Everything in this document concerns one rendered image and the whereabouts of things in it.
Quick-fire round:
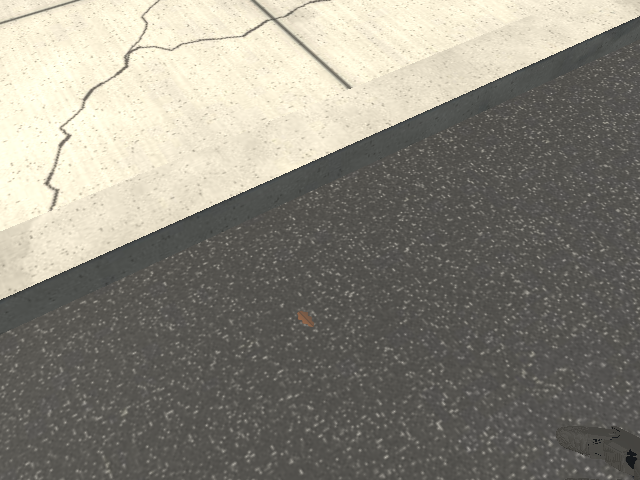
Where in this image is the right robot hand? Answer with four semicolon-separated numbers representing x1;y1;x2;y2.
556;426;640;480

